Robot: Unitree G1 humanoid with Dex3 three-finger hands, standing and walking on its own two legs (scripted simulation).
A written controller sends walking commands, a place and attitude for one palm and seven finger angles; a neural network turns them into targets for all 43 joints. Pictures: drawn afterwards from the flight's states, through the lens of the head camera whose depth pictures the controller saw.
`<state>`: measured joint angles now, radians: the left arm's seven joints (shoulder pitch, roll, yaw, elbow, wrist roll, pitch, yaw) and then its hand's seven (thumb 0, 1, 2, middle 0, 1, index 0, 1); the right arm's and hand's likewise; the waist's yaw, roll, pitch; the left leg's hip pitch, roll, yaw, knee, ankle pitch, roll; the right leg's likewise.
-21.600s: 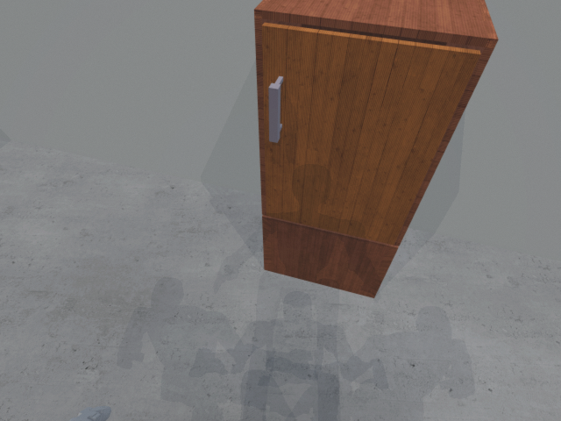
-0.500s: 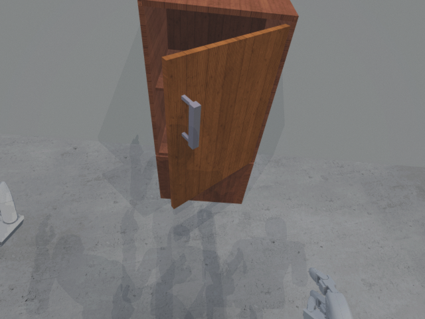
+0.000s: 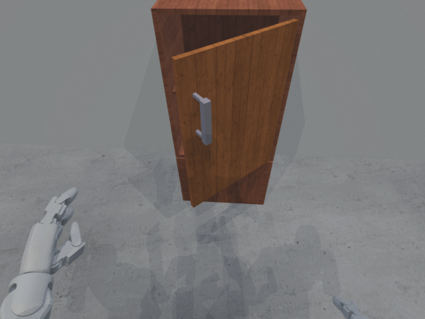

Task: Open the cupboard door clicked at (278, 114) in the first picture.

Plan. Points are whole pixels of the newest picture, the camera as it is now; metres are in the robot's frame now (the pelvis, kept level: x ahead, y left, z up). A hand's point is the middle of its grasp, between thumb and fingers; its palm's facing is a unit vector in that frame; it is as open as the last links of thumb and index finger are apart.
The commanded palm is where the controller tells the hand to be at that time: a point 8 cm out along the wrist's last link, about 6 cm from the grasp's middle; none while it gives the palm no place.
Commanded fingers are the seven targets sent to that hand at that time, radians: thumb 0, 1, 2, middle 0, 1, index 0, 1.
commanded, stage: let the arm hang, fingers relaxed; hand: left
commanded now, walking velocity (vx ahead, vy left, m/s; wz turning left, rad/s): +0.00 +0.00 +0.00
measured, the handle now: (201, 119) +0.60 +0.06 +0.05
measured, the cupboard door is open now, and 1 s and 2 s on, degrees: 41 41 41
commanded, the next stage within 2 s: look to check the result in 1.00 s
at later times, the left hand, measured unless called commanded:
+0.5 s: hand out of the picture -0.07 +0.20 -0.15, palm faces +0.06 -0.97 -0.23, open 7.3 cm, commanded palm none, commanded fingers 0.00 0.90 0.90 -0.20 -0.30 -0.20 -0.30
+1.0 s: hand out of the picture +0.01 +0.18 -0.16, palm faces +0.04 -0.98 -0.19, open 7.3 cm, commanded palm none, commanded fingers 0.00 0.90 0.90 -0.20 -0.30 -0.20 -0.30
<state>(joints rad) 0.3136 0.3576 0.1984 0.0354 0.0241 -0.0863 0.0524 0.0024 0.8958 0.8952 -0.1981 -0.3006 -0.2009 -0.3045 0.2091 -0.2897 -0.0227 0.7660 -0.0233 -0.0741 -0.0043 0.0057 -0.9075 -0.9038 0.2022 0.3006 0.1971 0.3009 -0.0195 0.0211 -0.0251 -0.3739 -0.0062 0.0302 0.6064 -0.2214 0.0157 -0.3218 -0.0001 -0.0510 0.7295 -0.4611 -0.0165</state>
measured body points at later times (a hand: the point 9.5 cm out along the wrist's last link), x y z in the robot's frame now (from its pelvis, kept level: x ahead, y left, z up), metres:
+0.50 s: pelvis +0.00 +0.01 +0.02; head +0.02 +0.01 +0.47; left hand -0.07 +0.25 -0.13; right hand -0.01 -0.22 -0.14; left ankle +0.06 +0.12 -0.72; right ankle +0.00 -0.09 -0.72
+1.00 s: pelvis +0.01 +0.01 +0.02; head +0.02 +0.00 +0.47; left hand +0.01 +0.23 -0.14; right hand +0.00 -0.20 -0.15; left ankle +0.06 +0.12 -0.72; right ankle +0.00 -0.09 -0.72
